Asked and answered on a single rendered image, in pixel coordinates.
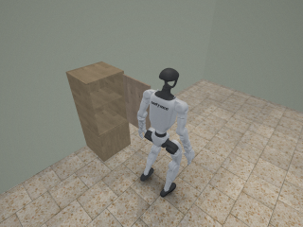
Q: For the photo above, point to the right robot forearm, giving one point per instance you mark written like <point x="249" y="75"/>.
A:
<point x="185" y="141"/>

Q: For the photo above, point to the right robot upper arm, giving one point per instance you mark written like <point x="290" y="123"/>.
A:
<point x="181" y="108"/>

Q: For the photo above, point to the robot left foot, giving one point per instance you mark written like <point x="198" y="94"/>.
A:
<point x="144" y="177"/>

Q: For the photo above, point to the left robot forearm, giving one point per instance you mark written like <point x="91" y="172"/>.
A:
<point x="141" y="122"/>

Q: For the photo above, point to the cupboard door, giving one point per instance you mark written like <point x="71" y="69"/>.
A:
<point x="133" y="93"/>

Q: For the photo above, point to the right robot hand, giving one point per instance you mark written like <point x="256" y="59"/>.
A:
<point x="189" y="156"/>

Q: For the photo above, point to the left robot hand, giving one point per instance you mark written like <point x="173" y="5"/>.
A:
<point x="140" y="132"/>

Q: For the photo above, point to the left robot upper arm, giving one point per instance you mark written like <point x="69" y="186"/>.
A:
<point x="145" y="102"/>

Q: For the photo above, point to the left robot shin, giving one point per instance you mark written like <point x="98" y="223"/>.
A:
<point x="150" y="160"/>

